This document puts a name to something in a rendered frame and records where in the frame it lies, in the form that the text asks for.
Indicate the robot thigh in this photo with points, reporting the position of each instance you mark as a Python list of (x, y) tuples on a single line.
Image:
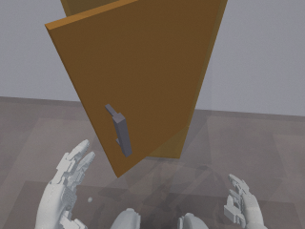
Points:
[(190, 222), (127, 220)]

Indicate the right robot thigh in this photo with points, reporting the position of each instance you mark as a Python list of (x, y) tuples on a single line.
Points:
[(190, 222)]

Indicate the cupboard door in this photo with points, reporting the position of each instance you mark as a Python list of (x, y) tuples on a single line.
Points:
[(144, 58)]

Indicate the left robot hand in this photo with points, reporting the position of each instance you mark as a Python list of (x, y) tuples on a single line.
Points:
[(61, 191)]

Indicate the handle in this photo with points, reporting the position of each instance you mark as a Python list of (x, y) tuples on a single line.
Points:
[(121, 128)]

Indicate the right robot hand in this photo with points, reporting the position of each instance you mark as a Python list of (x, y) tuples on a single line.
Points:
[(246, 209)]

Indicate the left robot thigh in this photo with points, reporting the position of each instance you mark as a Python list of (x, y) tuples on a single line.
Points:
[(127, 220)]

